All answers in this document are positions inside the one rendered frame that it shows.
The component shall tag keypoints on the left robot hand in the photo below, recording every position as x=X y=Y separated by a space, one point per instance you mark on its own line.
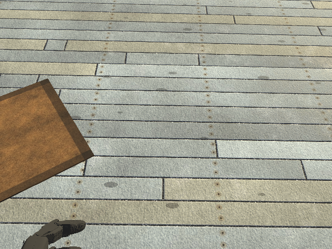
x=53 y=231

